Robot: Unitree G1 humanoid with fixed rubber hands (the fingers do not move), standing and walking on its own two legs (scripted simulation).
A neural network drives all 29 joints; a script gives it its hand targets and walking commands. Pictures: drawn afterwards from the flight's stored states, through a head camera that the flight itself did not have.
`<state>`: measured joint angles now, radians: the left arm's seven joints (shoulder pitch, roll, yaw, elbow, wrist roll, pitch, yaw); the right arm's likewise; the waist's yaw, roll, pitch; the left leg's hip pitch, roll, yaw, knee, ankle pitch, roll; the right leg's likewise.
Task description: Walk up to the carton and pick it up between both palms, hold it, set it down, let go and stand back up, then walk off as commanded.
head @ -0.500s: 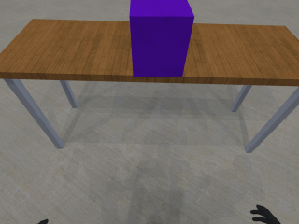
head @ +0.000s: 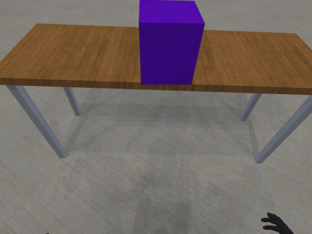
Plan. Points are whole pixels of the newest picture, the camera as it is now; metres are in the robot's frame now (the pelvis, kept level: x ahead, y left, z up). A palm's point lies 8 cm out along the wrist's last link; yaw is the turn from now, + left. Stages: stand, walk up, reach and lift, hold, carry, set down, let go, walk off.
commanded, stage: stand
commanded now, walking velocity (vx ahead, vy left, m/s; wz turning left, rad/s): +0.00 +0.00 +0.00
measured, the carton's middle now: (166, 44) +0.77 -0.03 +0.09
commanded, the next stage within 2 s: none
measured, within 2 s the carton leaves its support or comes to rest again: neither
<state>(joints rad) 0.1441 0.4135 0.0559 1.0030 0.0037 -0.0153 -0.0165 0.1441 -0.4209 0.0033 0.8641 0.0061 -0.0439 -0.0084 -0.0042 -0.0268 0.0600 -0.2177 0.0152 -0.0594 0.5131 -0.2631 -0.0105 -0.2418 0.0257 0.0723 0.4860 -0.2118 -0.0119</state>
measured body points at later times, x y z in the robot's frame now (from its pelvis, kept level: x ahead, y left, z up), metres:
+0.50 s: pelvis +0.00 +0.00 +0.00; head +0.01 +0.01 +0.45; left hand +0.09 +0.32 -0.12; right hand +0.12 -0.32 -0.09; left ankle +0.01 +0.14 -0.74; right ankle +0.03 -0.13 -0.74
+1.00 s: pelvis +0.00 +0.00 +0.00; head +0.01 +0.01 +0.45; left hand +0.09 +0.32 -0.12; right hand +0.12 -0.32 -0.09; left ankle +0.01 +0.14 -0.74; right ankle +0.03 -0.13 -0.74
